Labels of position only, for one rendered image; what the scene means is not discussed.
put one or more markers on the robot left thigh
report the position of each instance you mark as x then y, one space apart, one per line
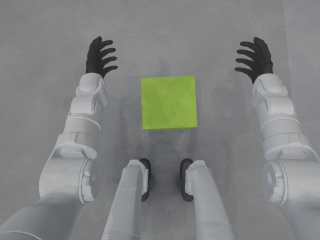
124 219

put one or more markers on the right robot hand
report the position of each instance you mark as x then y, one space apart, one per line
261 57

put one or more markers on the robot left forearm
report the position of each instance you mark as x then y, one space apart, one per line
83 124

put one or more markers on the robot right forearm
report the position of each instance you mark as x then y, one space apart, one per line
278 122

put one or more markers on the left robot upper arm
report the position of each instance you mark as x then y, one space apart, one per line
67 184

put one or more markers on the left robot hand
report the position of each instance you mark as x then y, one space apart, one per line
95 63

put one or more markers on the robot left foot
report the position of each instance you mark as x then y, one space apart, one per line
147 165

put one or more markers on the right robot upper arm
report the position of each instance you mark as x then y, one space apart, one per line
294 186

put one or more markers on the carton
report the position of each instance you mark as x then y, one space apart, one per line
168 103

